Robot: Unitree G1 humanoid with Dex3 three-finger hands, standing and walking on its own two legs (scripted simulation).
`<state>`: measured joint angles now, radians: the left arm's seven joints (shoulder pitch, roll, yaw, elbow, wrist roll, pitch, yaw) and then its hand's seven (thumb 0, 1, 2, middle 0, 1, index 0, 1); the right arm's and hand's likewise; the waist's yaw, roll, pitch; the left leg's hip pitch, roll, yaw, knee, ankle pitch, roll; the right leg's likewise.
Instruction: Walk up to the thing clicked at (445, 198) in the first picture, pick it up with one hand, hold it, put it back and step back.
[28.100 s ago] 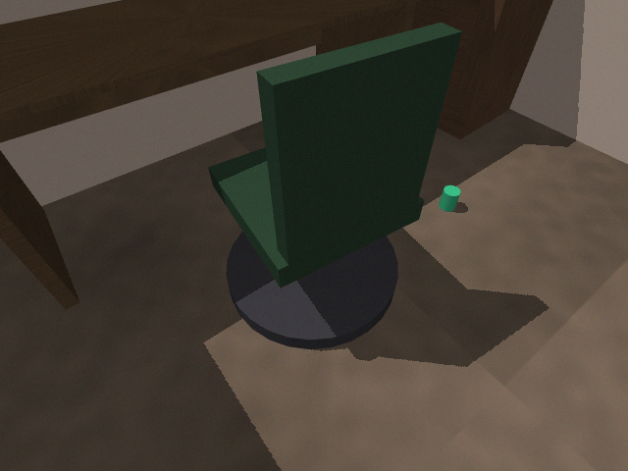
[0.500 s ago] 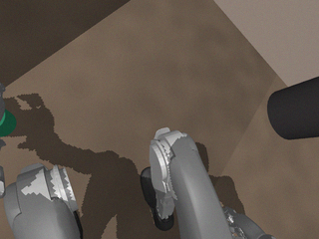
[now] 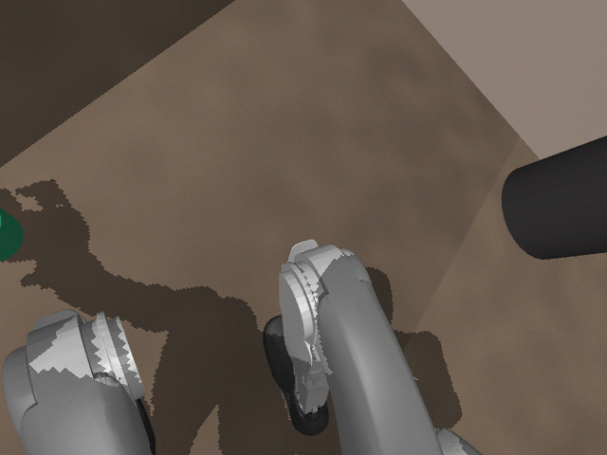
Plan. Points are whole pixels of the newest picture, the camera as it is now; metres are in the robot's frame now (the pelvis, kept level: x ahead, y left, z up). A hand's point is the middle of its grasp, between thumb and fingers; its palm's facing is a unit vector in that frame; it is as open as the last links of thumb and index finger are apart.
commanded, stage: close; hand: left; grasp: from above
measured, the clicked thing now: out of the picture +0.44 +0.29 -0.25
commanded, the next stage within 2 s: settle in 1.18 s
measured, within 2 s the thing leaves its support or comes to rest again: leaves its support in 1.68 s
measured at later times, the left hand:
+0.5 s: hand out of the picture +0.43 +0.30 -0.23, palm faces -0.45 -0.15 -0.88, open 12.8 cm
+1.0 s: hand out of the picture +0.42 +0.30 -0.22, palm faces -0.45 -0.13 -0.88, open 12.1 cm
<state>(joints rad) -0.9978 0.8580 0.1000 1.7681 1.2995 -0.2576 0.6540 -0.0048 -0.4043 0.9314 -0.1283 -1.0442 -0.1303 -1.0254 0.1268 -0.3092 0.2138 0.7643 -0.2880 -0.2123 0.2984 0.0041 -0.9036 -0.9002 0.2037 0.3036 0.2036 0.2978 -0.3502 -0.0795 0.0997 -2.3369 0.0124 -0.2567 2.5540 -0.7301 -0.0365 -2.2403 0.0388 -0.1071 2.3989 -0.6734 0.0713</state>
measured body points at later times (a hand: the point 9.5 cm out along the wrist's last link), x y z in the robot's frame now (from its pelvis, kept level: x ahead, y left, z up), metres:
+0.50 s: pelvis +0.00 +0.00 +0.00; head +0.25 +0.10 +0.35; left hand +0.45 +0.30 -0.18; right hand +0.04 -0.26 -0.07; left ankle +0.06 +0.13 -0.27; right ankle +0.11 -0.13 -0.27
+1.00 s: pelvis +0.00 +0.00 +0.00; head +0.25 +0.10 +0.36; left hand +0.44 +0.30 -0.17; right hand +0.04 -0.26 -0.07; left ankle +0.06 +0.13 -0.27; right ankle +0.11 -0.13 -0.27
